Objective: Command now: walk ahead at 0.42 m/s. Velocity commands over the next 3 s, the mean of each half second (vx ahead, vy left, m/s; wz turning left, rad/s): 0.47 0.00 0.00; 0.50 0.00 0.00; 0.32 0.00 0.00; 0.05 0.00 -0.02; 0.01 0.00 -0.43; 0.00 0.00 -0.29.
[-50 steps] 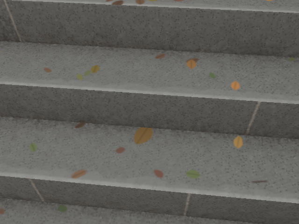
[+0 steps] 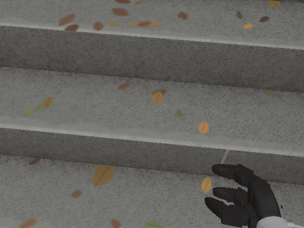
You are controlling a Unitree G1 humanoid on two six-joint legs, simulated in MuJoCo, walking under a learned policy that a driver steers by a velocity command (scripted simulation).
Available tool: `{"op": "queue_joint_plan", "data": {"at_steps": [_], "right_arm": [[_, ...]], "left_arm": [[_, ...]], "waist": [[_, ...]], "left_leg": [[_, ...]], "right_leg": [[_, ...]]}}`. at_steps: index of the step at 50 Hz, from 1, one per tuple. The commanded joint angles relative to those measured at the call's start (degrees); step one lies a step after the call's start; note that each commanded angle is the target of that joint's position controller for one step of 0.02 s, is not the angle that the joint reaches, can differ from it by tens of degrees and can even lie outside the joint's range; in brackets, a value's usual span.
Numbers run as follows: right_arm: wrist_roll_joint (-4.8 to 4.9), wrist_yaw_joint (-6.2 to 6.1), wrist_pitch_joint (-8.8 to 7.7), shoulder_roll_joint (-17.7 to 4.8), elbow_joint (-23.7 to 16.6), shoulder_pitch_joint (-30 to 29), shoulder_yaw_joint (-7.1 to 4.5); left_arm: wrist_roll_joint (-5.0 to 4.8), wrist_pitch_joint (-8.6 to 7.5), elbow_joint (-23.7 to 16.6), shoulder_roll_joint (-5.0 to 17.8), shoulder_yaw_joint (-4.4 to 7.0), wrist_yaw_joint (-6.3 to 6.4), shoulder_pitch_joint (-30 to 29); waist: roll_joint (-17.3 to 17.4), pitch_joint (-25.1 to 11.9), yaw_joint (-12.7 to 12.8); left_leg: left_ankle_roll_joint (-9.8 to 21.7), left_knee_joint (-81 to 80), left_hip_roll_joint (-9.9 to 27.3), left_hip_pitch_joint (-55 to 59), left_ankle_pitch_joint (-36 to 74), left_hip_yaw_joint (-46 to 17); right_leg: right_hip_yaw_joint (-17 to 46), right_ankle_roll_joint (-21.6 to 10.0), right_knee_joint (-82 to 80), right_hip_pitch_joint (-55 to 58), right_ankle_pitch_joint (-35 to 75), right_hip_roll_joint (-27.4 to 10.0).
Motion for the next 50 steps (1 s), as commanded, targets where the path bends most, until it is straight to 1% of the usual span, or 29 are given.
{"op": "queue_joint_plan", "data": {"at_steps": [1,2,4,6,9,12,15,19,22,24,25,26,27,28,29,30,31,32,33,34,35,37,41,43,44,46,48,49,50], "right_arm": [[-0.24,-2.29,2.35,-20.2,5.2,29.5,-8.32],[0.41,-2.11,1.60,-20.7,5.3,18.4,-8.56],[0.29,-0.86,-0.67,-13.4,11.8,11.1,-6.64],[-0.35,1.02,-3.25,-3.4,18.8,10.6,-3.79],[-0.04,2.05,-5.80,-3.1,25.5,18.5,-3.60],[0.93,1.99,-7.49,-5.6,27.7,24.4,-3.60],[0.71,1.99,-8.76,-8.3,29.9,29.4,-3.74],[1.33,0.26,-8.69,-7.2,32.2,35.8,-3.85],[1.72,-2.23,-7.91,-8.6,32.4,40.7,-5.18],[0.79,-3.27,-7.15,-6.7,34.5,44.1,-5.40],[1.82,-3.59,-6.86,-6.0,33.0,42.6,-4.76],[3.24,-3.18,-6.91,-4.4,31.1,37.0,-3.70],[3.62,-2.64,-7.69,-7.1,30.1,38.9,-3.55],[3.36,-1.80,-8.82,-11.7,29.6,39.2,-4.19],[3.93,-0.22,-9.84,-15.5,28.6,36.3,-5.19],[4.67,1.10,-10.78,-16.0,25.8,32.8,-5.82],[4.05,3.03,-11.01,-12.8,22.5,29.7,-5.74],[0.53,4.26,-10.37,-10.5,20.1,23.7,-6.65],[-1.95,4.16,-9.56,-5.2,14.9,21.2,-5.85],[-2.64,3.46,-9.55,-2.8,10.9,18.0,-4.66],[-2.23,2.53,-8.75,0.5,8.5,15.3,-3.75],[-0.68,1.22,-6.74,5.4,9.2,21.3,-1.35],[2.31,-0.80,-3.91,4.8,7.7,13.5,0.23],[2.21,-1.60,-3.36,3.9,4.5,8.5,0.40],[1.10,-1.47,-3.04,3.4,1.2,2.7,1.04],[0.60,-0.89,-2.47,2.5,-2.5,-4.4,1.67],[1.25,0.15,-1.54,2.6,-2.4,-5.7,2.50],[2.26,0.65,-2.12,1.3,0.2,-1.7,2.06],[2.31,0.25,-2.42,1.3,2.4,2.6,2.08]], "left_arm": [[2.14,-2.80,-14.4,11.5,3.81,-5.23,-13.3],[6.14,-1.68,-17.7,3.1,2.68,-4.47,-13.8],[6.77,0.32,-23.3,-2.7,0.58,-1.76,-17.9],[5.63,1.75,-21.3,-5.1,-1.49,-0.18,-10.0],[4.08,2.90,-19.9,-7.0,-2.97,0.81,-11.8],[2.47,3.44,-18.3,-6.3,-2.92,2.12,-15.3],[2.76,3.30,-22.6,-8.4,-4.37,3.21,-26.7],[3.01,4.00,-27.0,-6.7,-5.25,1.91,-37.4],[2.47,5.44,-29.5,-7.2,-5.82,0.41,-42.5],[2.74,6.09,-28.4,-8.4,-5.97,-0.12,-41.3],[1.96,5.94,-26.8,-9.0,-6.38,-0.68,-40.9],[0.41,5.19,-25.1,-7.9,-6.46,-0.61,-37.2],[0.28,4.82,-23.0,-6.0,-5.67,-0.07,-31.9],[0.28,5.17,-20.6,-3.0,-4.47,0.72,-21.6],[1.61,5.51,-19.4,0.2,-3.36,1.31,-13.1],[3.21,5.20,-17.2,4.5,-1.35,1.46,-6.8],[4.50,5.98,-14.4,10.8,0.86,2.49,-1.9],[3.31,6.81,-12.6,13.3,2.60,2.82,-6.0],[2.82,5.93,-11.6,11.9,2.55,2.39,-14.1],[3.02,4.10,-8.3,7.6,1.66,2.31,-15.5],[3.34,2.57,-4.1,3.3,0.69,2.12,-14.8],[4.15,1.07,1.1,-4.7,-1.56,0.84,-12.7],[3.17,-2.06,3.3,-1.8,-2.49,-1.03,-8.6],[2.14,-2.87,4.5,1.9,-2.04,-1.03,-5.1],[2.07,-2.83,5.4,3.3,-1.63,-1.27,-2.9],[1.29,-2.30,6.1,3.5,-1.42,0.17,1.7],[0.22,-1.28,6.3,4.3,-0.74,2.58,6.7],[-0.66,-1.54,3.3,3.4,-1.29,2.99,1.0],[-1.76,-2.23,1.2,6.9,-0.89,3.54,1.6]], "waist": [[20.6,-25.8,-15.6],[16.9,-22.2,-9.1],[7.3,-3.3,-0.4],[4.5,2.7,6.4],[4.0,4.8,4.9],[3.6,2.8,2.5],[4.8,4.5,-1.3],[2.8,4.9,-4.2],[8.6,2.2,-7.9],[9.8,0.3,-7.9],[7.0,-0.7,-7.2],[5.5,-1.4,-3.5],[7.7,-6.9,-1.8],[11.4,-14.0,2.7],[15.1,-20.2,7.2],[14.6,-24.4,9.6],[1.4,-23.6,10.6],[-6.0,-20.6,9.3],[0.0,-14.4,3.2],[4.0,-6.3,0.0],[6.9,0.8,-3.0],[7.5,4.2,-8.0],[3.7,8.1,-6.8],[-0.3,7.0,-6.3],[0.5,7.7,-5.8],[0.9,5.9,-3.4],[-3.8,-1.0,0.1],[-0.5,-3.3,-3.0],[-2.2,-10.9,-5.0]], "left_leg": [[8.0,-63.9,13.4,48.1,-36.7,-61.4],[3.7,-65.9,15.8,41.9,-42.8,-66.8],[-0.5,-58.8,14.5,25.5,-30.1,-49.9],[-3.6,-53.3,9.6,17.4,-12.1,-27.7],[-3.5,-53.9,7.9,20.3,1.5,-16.7],[-1.7,-58.3,9.7,23.3,4.7,-16.5],[-1.7,-63.5,13.0,36.2,5.3,-20.9],[-2.6,-69.5,10.9,42.3,2.2,-17.7],[2.4,-80.3,13.0,51.0,10.2,-19.4],[5.4,-81.4,13.1,61.5,21.9,-15.8],[5.2,-81.1,12.7,62.1,37.3,-9.5],[4.1,-77.6,9.2,51.2,72.5,-2.8],[6.0,-70.1,13.0,49.1,110.9,-3.9],[6.1,-59.0,15.4,54.9,123.4,-5.0],[5.2,-47.3,16.1,57.3,122.0,-5.2],[3.0,-33.1,12.2,46.6,111.5,-6.1],[0.4,-12.9,2.7,30.0,83.3,-6.7],[-1.4,17.7,-6.8,16.9,30.5,-11.4],[-1.6,37.2,-4.1,6.5,28.4,-18.5],[-0.1,42.6,-3.5,0.5,32.1,-18.0],[0.9,46.6,-3.0,-5.5,31.9,-17.7],[2.2,50.7,-3.4,-10.3,29.2,-20.4],[1.2,48.6,-5.5,-17.3,23.9,-13.4],[1.5,50.8,-3.9,-24.6,17.9,-11.9],[1.5,42.3,-1.7,-25.8,14.8,-8.0],[1.1,31.7,1.2,-22.5,14.1,-2.2],[1.9,17.0,3.6,-8.5,13.3,3.4],[2.6,3.2,1.8,7.2,12.0,6.1],[3.2,0.7,-2.3,19.8,10.4,7.7]], "right_leg": [[8.9,-4.1,66.5,-32.5,3.4,11.8],[20.1,-3.3,93.5,-43.2,1.3,12.0],[14.4,-4.2,106.6,-54.8,7.4,8.9],[14.2,-5.3,106.1,-56.6,8.7,8.2],[14.0,-5.9,103.6,-64.4,12.3,8.8],[8.2,-4.4,108.7,-68.2,13.6,9.6],[8.3,-5.4,122.0,-85.6,4.2,8.5],[1.2,-4.2,104.7,-85.7,0.8,3.7],[-3.9,-4.8,93.2,-82.1,-8.4,1.5],[-3.8,-6.6,88.3,-79.0,-14.3,0.5],[-5.8,-8.4,80.3,-71.6,-17.0,1.4],[-10.0,-10.1,63.9,-50.9,-19.4,5.4],[-14.0,-10.6,64.6,-38.2,-21.4,10.1],[-11.6,-11.2,59.6,-30.6,-24.1,12.1],[-6.7,-11.7,50.8,-21.6,-23.7,12.2],[9.0,-13.7,44.3,-10.4,-26.2,6.5],[39.3,-19.3,21.9,-5.2,-41.3,-4.6],[62.6,-21.6,0.3,-7.3,-51.1,-9.4],[59.2,-17.7,0.0,-12.4,-52.0,-11.3],[49.4,-14.1,3.0,-18.6,-45.0,-10.2],[38.2,-12.5,6.0,-23.9,-34.5,-9.9],[22.4,-7.8,8.4,-27.8,-16.9,-5.4],[8.4,-5.7,1.4,-29.2,-0.6,-3.3],[7.8,-6.8,-1.5,-21.7,-0.9,-3.7],[5.5,-5.0,-3.7,-20.6,-6.9,-1.4],[6.0,-5.3,-8.0,-17.2,-3.9,-0.9],[4.8,-9.0,-17.2,-9.2,15.9,-2.7],[-1.4,-8.4,-13.3,-12.1,43.7,-1.0],[-1.0,-10.3,-6.4,-10.3,79.7,-4.5]]}}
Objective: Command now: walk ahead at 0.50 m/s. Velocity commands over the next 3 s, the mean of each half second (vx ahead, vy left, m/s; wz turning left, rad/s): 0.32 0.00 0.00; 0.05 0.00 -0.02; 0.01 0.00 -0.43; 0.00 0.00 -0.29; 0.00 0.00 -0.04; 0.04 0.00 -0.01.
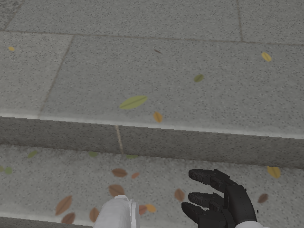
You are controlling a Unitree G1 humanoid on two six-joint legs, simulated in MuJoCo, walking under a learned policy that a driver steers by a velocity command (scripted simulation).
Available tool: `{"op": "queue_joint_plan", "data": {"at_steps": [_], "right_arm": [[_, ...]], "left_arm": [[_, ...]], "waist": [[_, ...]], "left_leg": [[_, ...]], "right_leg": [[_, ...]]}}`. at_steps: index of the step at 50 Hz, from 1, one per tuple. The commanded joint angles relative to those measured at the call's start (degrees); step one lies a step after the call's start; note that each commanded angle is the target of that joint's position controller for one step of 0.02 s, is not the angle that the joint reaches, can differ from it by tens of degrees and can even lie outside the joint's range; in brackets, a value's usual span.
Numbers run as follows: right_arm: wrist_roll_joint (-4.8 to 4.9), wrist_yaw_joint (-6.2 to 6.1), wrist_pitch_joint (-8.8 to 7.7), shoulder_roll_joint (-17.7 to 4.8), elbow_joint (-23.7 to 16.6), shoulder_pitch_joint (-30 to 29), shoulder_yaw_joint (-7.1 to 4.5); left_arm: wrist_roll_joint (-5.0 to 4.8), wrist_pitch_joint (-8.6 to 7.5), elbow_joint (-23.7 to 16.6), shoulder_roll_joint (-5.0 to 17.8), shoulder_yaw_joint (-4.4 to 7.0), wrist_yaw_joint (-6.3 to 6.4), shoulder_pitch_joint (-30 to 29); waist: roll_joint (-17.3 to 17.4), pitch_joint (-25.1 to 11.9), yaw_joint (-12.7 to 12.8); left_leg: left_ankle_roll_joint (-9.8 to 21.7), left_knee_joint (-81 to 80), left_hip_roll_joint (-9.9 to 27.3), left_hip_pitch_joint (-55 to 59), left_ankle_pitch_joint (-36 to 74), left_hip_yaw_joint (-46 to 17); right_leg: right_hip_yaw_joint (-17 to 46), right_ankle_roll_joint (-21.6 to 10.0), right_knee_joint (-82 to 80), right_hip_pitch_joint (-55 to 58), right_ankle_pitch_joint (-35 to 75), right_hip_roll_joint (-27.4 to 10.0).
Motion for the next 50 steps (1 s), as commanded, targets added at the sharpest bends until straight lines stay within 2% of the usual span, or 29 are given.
{"op": "queue_joint_plan", "data": {"at_steps": [1,3,4,5,6,7,8,10,11,14,18,20,21,22,24,25,26,27,28,29,30,32,34,37,41,44,46,48,50], "right_arm": [[1.35,-0.11,-0.23,-5.6,1.8,11.3,-2.24],[-0.80,-0.03,0.44,-13.0,5.4,22.2,-5.11],[-2.78,-0.25,0.58,-18.7,8.3,28.4,-7.36],[-2.66,-1.33,2.27,-22.4,11.1,30.7,-9.64],[-1.85,-0.93,1.86,-20.9,11.2,21.3,-9.91],[-1.39,-0.34,0.14,-17.7,13.5,16.6,-9.37],[-1.51,-0.46,-1.29,-14.0,18.4,17.8,-8.69],[-2.22,0.10,-3.14,-4.9,24.5,21.2,-6.33],[-1.71,0.48,-3.77,-3.6,26.4,24.3,-5.79],[-1.62,1.46,-6.01,-7.3,27.1,26.5,-5.25],[-0.05,1.41,-6.57,-13.7,28.8,31.7,-6.31],[-0.14,-0.22,-5.26,-12.8,28.7,35.2,-6.33],[0.26,-1.60,-4.72,-15.1,27.4,36.3,-7.35],[-0.68,-2.20,-4.21,-15.3,27.3,37.6,-7.81],[0.14,-2.69,-4.30,-16.7,23.6,34.5,-7.93],[1.28,-2.08,-5.43,-18.9,22.9,35.1,-8.29],[2.78,-0.76,-6.30,-21.7,22.3,33.1,-9.16],[3.10,0.60,-7.09,-22.6,21.6,32.7,-9.70],[2.56,2.34,-7.03,-18.5,19.0,34.9,-9.18],[0.83,3.21,-4.87,-17.1,19.1,32.0,-9.65],[-1.95,3.35,-3.13,-10.6,15.6,30.6,-9.04],[-3.92,0.95,-1.03,-7.8,9.3,24.2,-8.00],[-3.43,-0.41,-0.37,-6.2,8.9,27.8,-6.84],[-1.78,-0.38,0.34,-4.3,11.1,31.9,-5.91],[-3.31,-1.06,0.79,-6.9,9.2,26.5,-6.32],[-2.22,-0.66,1.53,-7.1,9.4,22.8,-5.75],[0.66,-0.06,1.42,-6.5,11.1,21.2,-5.55],[0.14,-1.24,1.43,-6.8,13.0,23.2,-6.14],[-0.18,-2.15,0.32,-6.1,13.9,25.6,-6.10]], "left_arm": [[-1.37,-2.01,-6.6,14.5,2.54,1.86,1.2],[-0.52,-3.25,-9.3,17.7,4.29,-0.82,-2.2],[-0.03,-3.99,-12.4,13.0,3.72,-2.69,-1.4],[1.56,-3.13,-15.6,9.9,4.31,-4.79,-8.6],[4.87,-2.13,-19.9,4.6,3.78,-4.60,-10.2],[6.08,-1.81,-25.1,2.1,3.02,-3.57,-15.0],[6.06,-1.33,-27.6,-0.3,1.79,-2.51,-18.3],[4.29,0.46,-26.4,-5.4,-0.49,-1.37,-12.4],[3.34,1.22,-25.4,-6.1,-0.90,-0.84,-9.1],[1.82,3.12,-27.0,-5.4,-1.61,1.06,-15.7],[2.95,4.47,-35.0,-3.6,-2.43,2.00,-28.3],[2.85,5.11,-37.5,-2.9,-2.78,1.09,-33.7],[2.01,5.89,-37.4,-3.7,-3.65,0.39,-33.8],[1.82,6.22,-36.6,-4.9,-3.87,0.34,-33.5],[0.04,6.35,-32.6,-6.0,-3.93,-0.21,-29.3],[-0.26,6.29,-29.9,-2.6,-2.77,0.48,-20.8],[0.49,5.97,-27.7,1.1,-1.49,0.60,-12.1],[1.94,5.82,-25.0,4.1,-0.36,0.40,-7.9],[3.02,6.18,-22.6,7.4,0.98,1.40,-5.5],[3.48,8.33,-23.8,7.7,1.93,2.49,-10.3],[3.37,8.40,-25.3,9.8,3.10,1.88,-20.1],[2.35,7.12,-19.7,5.1,2.28,1.43,-24.6],[3.19,5.68,-13.7,0.6,1.06,0.95,-22.1],[2.93,3.19,-9.8,0.6,0.91,-0.11,-17.6],[2.80,1.30,-8.7,4.8,2.49,0.20,-12.7],[2.88,1.48,-11.1,6.3,3.13,2.22,-15.2],[4.15,2.57,-13.2,8.4,4.08,2.49,-14.6],[4.92,2.79,-13.3,8.2,4.56,1.74,-13.1],[3.93,3.98,-14.2,7.9,4.77,1.25,-13.2]], "waist": [[-5.9,-18.1,-8.9],[-7.9,-25.2,-13.8],[0.3,-27.2,-13.3],[10.1,-24.1,-15.0],[5.8,-20.0,-9.0],[2.9,-12.4,-4.4],[-1.6,-2.1,-3.3],[-5.4,3.1,1.5],[-3.6,4.5,2.5],[1.4,6.4,1.5],[4.6,5.5,0.6],[6.2,2.8,-2.0],[7.8,-0.6,-3.3],[9.3,-3.1,-4.3],[7.9,-10.2,-1.9],[12.1,-16.1,0.9],[13.7,-19.9,4.9],[12.9,-23.0,6.2],[0.6,-23.3,4.6],[-8.6,-23.7,5.8],[-3.4,-17.3,0.8],[2.8,-0.7,-4.8],[4.3,4.1,-8.4],[1.6,3.0,-9.0],[-1.4,-0.2,-7.2],[-5.1,-2.7,-6.6],[-7.8,-4.3,-3.5],[-7.5,-4.7,-2.5],[-4.1,-2.0,-3.6]], "left_leg": [[1.0,-19.6,-6.2,45.0,-4.3,4.7],[1.0,-38.3,-8.1,56.5,-8.8,-2.5],[7.0,-46.5,4.2,68.1,-16.3,-27.8],[13.1,-75.3,12.6,68.6,-31.6,-60.1],[10.2,-80.0,14.8,63.4,-40.9,-65.5],[6.5,-78.4,13.8,56.4,-38.4,-57.6],[4.5,-74.7,13.0,50.5,-25.6,-45.0],[-0.5,-70.8,9.0,44.6,-0.7,-27.2],[-1.9,-70.6,7.5,45.9,8.7,-20.3],[-1.6,-76.2,9.0,47.0,27.8,-14.5],[-3.4,-81.7,6.3,56.9,23.2,-8.7],[-2.2,-83.7,4.4,60.7,24.5,-8.7],[-0.2,-90.9,6.2,63.1,32.0,-8.2],[1.4,-91.4,6.8,66.4,36.5,-7.8],[0.9,-84.5,7.6,68.6,76.1,-3.3],[1.5,-77.8,10.5,70.6,102.4,-5.2],[0.1,-67.4,11.2,74.5,105.6,-5.7],[-1.7,-57.7,9.9,73.0,95.0,-6.0],[-6.0,-41.3,3.3,54.5,66.3,-7.6],[-7.6,-15.2,-6.2,51.4,11.5,-10.7],[-9.8,7.4,-6.1,43.9,8.5,-17.3],[-7.9,16.6,-4.2,32.4,13.4,-15.9],[-5.7,16.6,-6.0,27.5,13.8,-17.9],[-5.4,13.1,-8.0,23.4,16.4,-19.0],[-7.6,4.9,-4.3,19.3,18.1,-15.4],[-9.3,-19.3,1.2,29.1,13.7,-9.0],[-8.3,-38.2,-0.7,44.2,0.8,-3.6],[-6.6,-42.2,-1.4,50.4,0.1,-3.5],[-5.9,-58.5,-3.1,54.2,2.0,-3.1]], "right_leg": [[2.5,-8.5,9.1,-4.2,97.6,-12.1],[4.6,-7.2,31.0,2.3,93.1,-12.8],[7.1,-4.7,50.0,-15.8,74.6,-7.6],[7.2,-2.6,79.6,-34.2,10.0,7.6],[16.3,-1.7,105.1,-45.1,6.7,5.3],[15.7,-2.3,112.3,-51.0,11.4,3.3],[15.2,-3.8,115.7,-58.3,10.9,2.8],[18.6,-5.0,118.4,-60.5,10.4,3.4],[18.8,-4.7,114.5,-62.3,7.9,3.2],[14.0,-3.4,117.6,-67.9,1.1,5.7],[7.6,-3.4,107.5,-75.7,-6.7,1.0],[1.5,-2.7,97.9,-72.7,-5.2,-1.8],[-1.0,-2.8,87.0,-63.8,-7.9,-3.5],[-1.5,-3.7,84.1,-58.1,-9.7,-3.5],[-5.2,-5.2,70.3,-39.9,-14.6,1.2],[-5.8,-6.1,69.5,-29.6,-11.0,3.6],[-1.7,-7.0,57.5,-23.2,-10.0,4.0],[3.9,-7.6,48.7,-15.9,-8.7,3.6],[29.1,-15.4,39.8,-7.3,-0.2,-9.4],[52.5,-21.0,15.3,-15.7,-10.0,-15.8],[53.7,-20.4,10.5,-24.2,-16.8,-17.9],[39.7,-12.4,17.6,-38.3,-28.5,-15.1],[26.7,-6.7,22.7,-40.3,-22.5,-10.3],[17.5,-5.7,23.8,-34.2,-9.0,-8.3],[16.7,-6.7,19.2,-25.1,-1.3,-10.5],[13.7,-7.5,14.1,-22.8,-0.9,-9.2],[10.3,-7.5,10.6,-25.2,4.1,-7.2],[15.4,-9.4,11.8,-23.7,7.7,-11.0],[16.7,-8.3,15.8,-21.8,7.6,-10.2]]}}
Over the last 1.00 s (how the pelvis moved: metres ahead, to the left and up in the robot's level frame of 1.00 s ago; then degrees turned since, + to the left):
0.47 -0.01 0.35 1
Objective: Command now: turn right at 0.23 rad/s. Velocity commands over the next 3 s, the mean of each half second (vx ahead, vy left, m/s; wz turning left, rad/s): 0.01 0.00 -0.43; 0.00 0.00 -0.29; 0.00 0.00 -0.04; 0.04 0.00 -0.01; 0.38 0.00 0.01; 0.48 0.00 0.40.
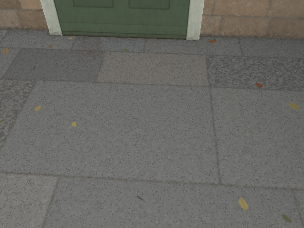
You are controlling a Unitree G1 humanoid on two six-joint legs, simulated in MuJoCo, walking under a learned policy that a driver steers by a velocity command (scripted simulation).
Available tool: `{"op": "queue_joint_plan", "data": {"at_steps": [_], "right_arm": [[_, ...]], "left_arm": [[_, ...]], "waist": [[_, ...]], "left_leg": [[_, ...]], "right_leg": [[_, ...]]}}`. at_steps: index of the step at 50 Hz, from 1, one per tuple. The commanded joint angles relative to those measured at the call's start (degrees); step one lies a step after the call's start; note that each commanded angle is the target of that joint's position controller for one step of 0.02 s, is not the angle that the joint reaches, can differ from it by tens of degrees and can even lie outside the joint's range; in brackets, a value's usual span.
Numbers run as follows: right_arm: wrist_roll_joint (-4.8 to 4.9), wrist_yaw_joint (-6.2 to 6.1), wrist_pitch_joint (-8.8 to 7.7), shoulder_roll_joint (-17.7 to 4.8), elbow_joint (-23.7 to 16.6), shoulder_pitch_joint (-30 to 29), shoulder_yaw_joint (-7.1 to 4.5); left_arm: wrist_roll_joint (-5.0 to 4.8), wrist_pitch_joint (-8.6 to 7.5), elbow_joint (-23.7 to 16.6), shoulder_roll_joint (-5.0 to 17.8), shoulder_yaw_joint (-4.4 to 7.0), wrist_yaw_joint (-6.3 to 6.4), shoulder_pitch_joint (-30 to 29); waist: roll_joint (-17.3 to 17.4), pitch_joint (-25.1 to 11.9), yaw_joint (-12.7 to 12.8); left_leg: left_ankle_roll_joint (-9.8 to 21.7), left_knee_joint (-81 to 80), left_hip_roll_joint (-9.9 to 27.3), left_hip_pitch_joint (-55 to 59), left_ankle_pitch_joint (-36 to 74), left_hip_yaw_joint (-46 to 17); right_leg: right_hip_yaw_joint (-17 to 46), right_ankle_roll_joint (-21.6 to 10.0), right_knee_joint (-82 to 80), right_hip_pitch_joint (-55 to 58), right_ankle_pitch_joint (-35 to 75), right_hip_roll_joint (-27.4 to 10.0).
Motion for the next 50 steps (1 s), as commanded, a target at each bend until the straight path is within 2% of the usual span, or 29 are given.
{"op": "queue_joint_plan", "data": {"at_steps": [1,2,3,4,5,7,10,12,14,15,16,18,19,20,21,22,24,26,28,32,34,36,38,40,42,43,44,46,50], "right_arm": [[0.06,-1.28,-1.43,-0.6,0.5,6.7,-0.25],[-0.43,-1.58,-2.12,-2.6,0.6,8.6,-0.80],[-0.85,-1.72,-2.64,-6.8,-0.7,9.3,-1.36],[-1.21,-1.72,-2.35,-6.0,-3.3,6.4,-1.23],[-1.52,-1.92,-2.19,-5.8,-5.0,3.7,-1.36],[-1.98,-2.60,-1.58,-7.7,-5.4,0.9,-1.94],[-1.33,-3.40,-1.52,-8.3,-4.3,0.8,-2.67],[-1.65,-3.82,-1.44,-8.6,-5.0,2.5,-2.88],[-2.28,-4.07,-1.07,-10.4,-6.6,1.4,-3.47],[-1.96,-3.68,-0.61,-10.5,-6.7,1.4,-3.67],[-2.13,-3.22,-0.57,-12.2,-7.5,2.3,-4.20],[-1.17,-2.23,-0.47,-13.2,-7.0,2.0,-4.65],[-1.62,-1.38,-0.55,-12.5,-6.9,1.8,-4.72],[-1.91,-0.55,-0.39,-9.5,-7.9,0.8,-4.03],[0.12,-0.35,0.27,-8.5,-12.8,-4.9,-3.45],[-0.47,-0.50,0.42,-7.9,-12.0,-4.7,-3.48],[-0.91,0.02,-0.64,-7.8,-12.3,-7.6,-3.09],[-2.16,0.77,-0.52,-8.4,-12.8,-7.2,-3.07],[-2.64,0.82,0.22,-6.3,-15.1,-8.4,-1.94],[-1.58,0.61,1.40,-6.1,-16.2,-6.2,-0.66],[-0.96,0.49,1.93,-5.8,-15.7,-5.9,0.11],[0.60,0.08,2.31,-4.7,-16.2,-8.1,0.61],[0.91,-1.26,1.97,-5.2,-13.2,-1.8,-0.06],[0.24,-1.87,0.82,-3.8,-10.8,0.0,0.08],[-1.83,-2.05,-0.54,-7.2,-11.7,-2.3,-0.14],[-1.59,-1.75,-0.74,-5.3,-12.7,-3.4,0.20],[-1.19,-1.51,-1.05,-3.6,-13.4,-5.8,0.90],[-0.92,-1.31,-1.33,-4.2,-12.7,-5.5,0.87],[-0.47,-1.32,-1.42,-6.4,-9.8,0.7,-0.51]], "left_arm": [[-0.96,0.74,-3.7,6.4,1.92,-0.48,0.9],[-1.47,0.85,-4.0,4.5,1.67,-0.85,2.1],[-1.96,0.80,-5.4,1.6,1.17,-1.09,4.5],[-2.98,1.48,-7.0,2.8,1.18,-1.06,1.7],[-2.22,1.88,-6.7,4.8,2.10,-1.15,0.5],[-1.02,2.88,-7.9,4.8,2.67,-1.26,-3.1],[-0.61,4.13,-9.4,3.9,2.29,-1.66,-1.0],[-0.26,4.30,-13.6,3.1,1.59,-1.64,-5.2],[-0.99,4.14,-15.7,2.8,0.88,-1.83,-5.2],[-2.24,4.07,-14.9,2.8,0.67,-1.94,-4.3],[-2.79,4.02,-15.8,3.9,0.87,-2.00,-4.7],[-2.69,4.08,-16.2,5.1,0.97,-1.58,-3.3],[-1.62,3.72,-15.8,6.4,1.54,-1.31,-0.8],[-0.60,2.85,-16.1,9.8,2.44,-1.28,2.9],[-0.58,3.26,-18.6,15.1,4.08,-0.32,3.8],[-0.38,3.55,-20.8,14.0,3.80,-0.11,0.9],[0.03,4.28,-22.2,12.0,2.58,0.56,-4.3],[-0.97,3.98,-22.8,10.6,1.96,1.10,-7.1],[-0.64,3.75,-22.2,10.5,1.65,1.45,-5.0],[-0.53,3.06,-22.1,10.2,1.04,1.73,-4.7],[-0.75,3.09,-22.1,9.8,0.81,1.54,-5.2],[-0.38,3.74,-21.3,11.2,1.45,1.20,-2.3],[-0.09,3.52,-21.6,10.3,1.28,0.35,-3.6],[-1.94,3.13,-19.8,7.7,0.57,-0.93,-2.1],[-3.07,2.45,-18.7,3.4,-0.22,-2.54,1.5],[-3.19,2.80,-18.9,4.5,-0.32,-2.44,-0.5],[-2.90,2.93,-17.2,4.5,-0.30,-2.56,0.7],[-2.55,3.02,-15.8,4.6,-0.45,-2.35,-0.1],[-1.79,1.95,-13.3,4.3,-0.59,-2.07,0.9]], "waist": [[-3.1,1.0,-1.8],[1.3,0.7,-2.2],[10.8,-1.9,-0.7],[17.7,-5.3,-3.7],[13.8,-4.5,-3.7],[2.4,0.7,-1.7],[3.4,3.5,-0.5],[5.4,2.1,-1.9],[7.3,0.5,-1.6],[6.3,-0.3,-2.7],[7.5,-1.1,-3.5],[6.5,-1.5,-2.4],[2.5,-1.0,-0.7],[-7.6,-2.2,1.3],[-23.5,-5.2,4.7],[-15.2,-5.3,3.5],[-3.7,0.4,1.3],[-1.7,-0.1,-0.3],[0.1,-1.1,-1.0],[-2.0,-3.5,-1.7],[-3.7,-3.6,-1.6],[-9.5,-1.0,0.5],[-12.9,-4.3,-0.2],[-6.2,-4.2,-0.8],[9.2,-4.2,1.2],[14.4,-4.6,-0.7],[12.8,-3.2,0.6],[7.6,0.2,0.7],[0.9,2.9,-0.9]], "left_leg": [[0.6,-20.2,-2.9,13.2,0.2,2.2],[0.5,-24.2,2.4,17.9,4.0,-4.5],[2.4,-25.9,12.9,25.9,23.1,-15.2],[11.5,-31.5,20.1,21.3,14.1,-24.0],[15.1,-35.2,21.2,17.2,4.0,-26.5],[13.6,-35.5,16.6,12.9,-2.8,-17.7],[9.4,-31.3,10.0,13.7,-1.5,-6.4],[10.3,-29.7,12.6,19.6,-0.8,-9.1],[9.3,-28.6,13.0,21.0,0.4,-6.8],[8.7,-27.8,11.2,18.5,0.0,-2.1],[8.8,-27.7,14.1,17.5,2.8,-3.5],[6.0,-24.0,14.6,13.2,0.1,-2.1],[3.3,-16.8,12.6,8.9,-2.4,0.5],[-0.5,-1.6,9.1,-0.8,-9.4,4.8],[-4.6,12.0,0.2,-10.0,-17.1,3.4],[-6.7,27.2,0.9,-9.4,-13.5,-2.9],[-7.9,36.8,2.0,-14.2,-4.4,-5.0],[-7.0,39.9,1.5,-14.9,-0.1,-4.3],[-6.8,44.7,-0.1,-18.0,2.6,-6.4],[-6.1,35.8,-0.6,-15.1,2.3,-5.6],[-5.2,18.7,-0.7,-8.6,-2.8,-2.3],[-3.7,-0.3,-3.3,1.0,-16.2,0.7],[-1.1,-9.0,-2.6,10.5,-8.4,-0.9],[-0.6,-25.6,-2.7,20.1,2.8,-1.1],[2.6,-28.6,10.0,29.7,20.0,-16.2],[8.5,-32.6,14.6,21.3,13.7,-20.9],[9.5,-34.6,14.0,16.1,5.9,-20.9],[5.4,-34.3,7.9,13.2,-5.3,-15.7],[1.5,-31.5,3.8,17.5,-1.7,-10.1]], "right_leg": [[16.2,-6.4,-9.5,-0.3,10.5,-10.7],[15.5,-4.4,-2.8,-3.3,6.4,-8.9],[11.0,-1.4,7.5,-11.8,-5.7,-3.6],[5.6,1.1,16.9,-12.8,-11.0,-1.0],[7.1,2.9,27.7,-12.9,-11.6,-2.0],[9.5,5.0,38.1,-15.9,-9.9,-2.0],[4.2,5.0,32.5,-16.8,-4.2,-0.2],[6.1,5.0,29.0,-20.1,-2.5,-1.4],[5.5,4.4,18.3,-16.5,-6.4,-2.8],[0.5,3.9,11.0,-10.6,-11.5,-0.2],[1.1,3.1,7.0,-6.1,-13.0,-0.9],[-1.3,1.3,-0.7,2.0,-2.4,0.5],[3.3,0.8,-4.2,5.6,1.4,-1.0],[18.0,-1.2,-10.9,12.7,6.5,-9.2],[39.8,-10.1,-20.1,13.7,10.3,-19.2],[42.2,-14.8,-22.7,10.6,7.7,-20.7],[32.2,-13.7,-21.2,5.3,-1.1,-15.1],[27.2,-11.6,-16.5,5.3,5.0,-10.0],[29.6,-12.3,-14.7,7.3,7.4,-9.8],[28.3,-12.0,-14.1,9.1,10.6,-9.4],[23.5,-9.0,-15.2,8.3,8.6,-7.1],[22.5,-8.5,-17.2,5.3,7.8,-6.0],[26.5,-8.8,-15.4,6.0,16.7,-10.0],[24.9,-5.2,-12.8,4.5,15.9,-7.9],[17.3,0.6,-3.7,-8.2,-4.0,-0.7],[12.2,2.6,0.3,-4.4,-6.2,0.4],[11.3,3.9,1.1,0.4,-4.6,-1.1],[11.1,3.7,-7.3,4.3,1.6,-1.9],[13.6,1.7,-13.9,2.3,5.6,-3.7]]}}
Over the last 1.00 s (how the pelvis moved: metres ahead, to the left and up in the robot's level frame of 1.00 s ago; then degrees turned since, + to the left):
0.36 -0.02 0.33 -2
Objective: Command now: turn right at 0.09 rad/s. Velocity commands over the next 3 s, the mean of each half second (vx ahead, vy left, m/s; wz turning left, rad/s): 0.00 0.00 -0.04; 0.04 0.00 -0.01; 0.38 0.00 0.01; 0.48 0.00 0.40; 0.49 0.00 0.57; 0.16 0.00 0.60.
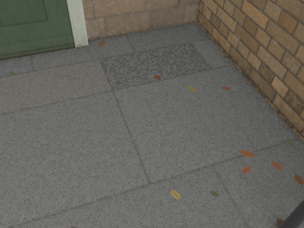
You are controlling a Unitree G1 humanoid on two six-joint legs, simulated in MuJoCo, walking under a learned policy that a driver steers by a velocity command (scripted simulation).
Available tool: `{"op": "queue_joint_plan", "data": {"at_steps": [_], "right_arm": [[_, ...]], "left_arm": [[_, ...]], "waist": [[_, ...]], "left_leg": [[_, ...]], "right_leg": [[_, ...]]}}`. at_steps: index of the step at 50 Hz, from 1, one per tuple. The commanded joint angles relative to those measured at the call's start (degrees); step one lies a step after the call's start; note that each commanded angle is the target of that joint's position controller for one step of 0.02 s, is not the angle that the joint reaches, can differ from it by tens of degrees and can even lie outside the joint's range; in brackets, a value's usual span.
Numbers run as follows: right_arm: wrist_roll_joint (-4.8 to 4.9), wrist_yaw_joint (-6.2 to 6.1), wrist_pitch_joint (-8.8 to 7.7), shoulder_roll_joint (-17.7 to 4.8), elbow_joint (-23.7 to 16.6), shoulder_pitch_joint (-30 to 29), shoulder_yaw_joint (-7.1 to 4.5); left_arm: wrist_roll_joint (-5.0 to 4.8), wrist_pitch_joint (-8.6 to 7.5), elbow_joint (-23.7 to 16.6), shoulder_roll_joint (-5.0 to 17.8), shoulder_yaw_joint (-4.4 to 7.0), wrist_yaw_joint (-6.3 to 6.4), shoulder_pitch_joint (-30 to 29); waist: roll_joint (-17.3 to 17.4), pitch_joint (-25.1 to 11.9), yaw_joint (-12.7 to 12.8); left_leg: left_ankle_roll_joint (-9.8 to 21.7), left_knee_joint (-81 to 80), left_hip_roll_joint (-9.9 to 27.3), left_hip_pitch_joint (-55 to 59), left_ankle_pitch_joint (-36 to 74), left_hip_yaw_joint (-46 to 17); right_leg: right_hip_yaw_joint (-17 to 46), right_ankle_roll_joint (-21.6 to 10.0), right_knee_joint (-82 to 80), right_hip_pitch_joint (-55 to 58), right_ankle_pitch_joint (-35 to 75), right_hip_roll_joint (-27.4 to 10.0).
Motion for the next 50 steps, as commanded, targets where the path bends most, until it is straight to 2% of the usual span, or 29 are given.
{"op": "queue_joint_plan", "data": {"at_steps": [1,5,12,22,28,43,44,46,48,49,50], "right_arm": [[0.19,-0.17,-1.03,-5.9,-2.3,0.7,-1.95],[0.13,-0.10,-1.12,-5.2,0.0,2.8,-2.22],[-0.09,-0.18,-0.79,-5.5,3.2,4.9,-2.20],[0.02,-0.32,-0.61,-5.7,7.3,7.8,-1.63],[-0.02,0.07,-0.63,-5.6,8.6,8.4,-1.15],[0.06,-0.09,-0.27,-5.1,11.4,9.7,-0.28],[-0.01,-0.02,-0.21,-5.6,11.5,10.1,-0.43],[0.09,0.13,0.34,-9.6,11.6,11.6,-2.01],[0.14,0.37,0.90,-12.8,12.3,15.1,-3.58],[0.31,0.57,0.78,-12.8,12.7,15.9,-3.97],[0.15,0.66,0.45,-12.2,13.8,16.2,-4.00]], "left_arm": [[0.23,-1.71,-1.6,3.5,1.11,0.55,1.5],[-0.05,-2.13,0.6,2.7,1.15,1.03,3.0],[-0.15,-1.93,3.1,2.6,1.07,1.53,5.0],[-0.12,-1.75,6.4,2.8,0.66,1.78,6.8],[0.05,-1.68,7.7,2.4,0.23,1.58,7.9],[0.03,-1.13,10.7,2.4,-0.69,1.76,9.5],[0.02,-1.01,10.9,2.5,-0.63,1.81,9.7],[0.02,-0.69,10.2,3.8,-0.03,1.80,8.7],[0.61,-0.55,7.6,3.7,0.18,1.25,4.2],[0.95,-0.69,5.9,2.9,0.09,0.83,1.3],[1.15,-0.95,4.7,3.3,0.45,0.41,-0.6]], "waist": [[3.6,2.0,0.1],[2.3,0.4,-0.3],[1.5,1.8,-0.3],[1.9,2.7,-0.3],[2.1,2.5,-0.4],[2.4,4.7,-0.6],[2.6,4.1,-0.9],[6.3,5.3,-2.1],[10.0,8.3,-5.0],[11.2,9.8,-6.1],[10.4,10.5,-6.6]], "left_leg": [[2.2,-9.1,7.8,3.0,0.3,-9.6],[2.4,-8.3,7.4,6.0,4.8,-8.5],[2.6,-9.4,7.1,5.0,3.5,-8.2],[2.9,-9.8,7.3,6.2,7.7,-8.1],[3.3,-9.4,7.6,8.1,12.0,-8.1],[3.6,-11.0,7.7,8.2,9.5,-9.0],[4.0,-11.5,7.4,8.4,3.8,-9.4],[7.0,-14.0,8.4,8.4,-15.5,-13.8],[12.0,-20.1,15.8,8.8,-33.4,-24.7],[15.0,-23.3,20.0,6.5,-36.7,-30.2],[17.6,-25.2,22.4,6.9,-35.5,-34.2]], "right_leg": [[5.2,-1.9,-7.4,-2.7,2.9,-5.1],[5.3,-2.2,-8.7,-2.0,3.8,-5.6],[5.2,-2.4,-9.8,-0.2,4.3,-6.0],[4.9,-2.5,-10.7,1.4,6.8,-6.5],[4.4,-2.7,-11.8,2.3,8.8,-6.8],[3.9,-2.3,-12.3,1.4,6.1,-7.1],[3.3,-2.6,-11.6,1.0,2.8,-6.3],[-0.1,-3.4,-4.3,-4.9,-8.6,-2.9],[-4.5,-3.5,7.5,-16.4,-12.1,-1.9],[-5.2,-2.9,16.6,-20.3,-9.8,-4.0],[-4.9,-2.1,27.7,-26.3,-10.3,-5.0]]}}
Over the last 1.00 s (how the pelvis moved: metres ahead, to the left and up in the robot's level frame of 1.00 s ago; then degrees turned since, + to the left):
0.04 0.00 0.01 -23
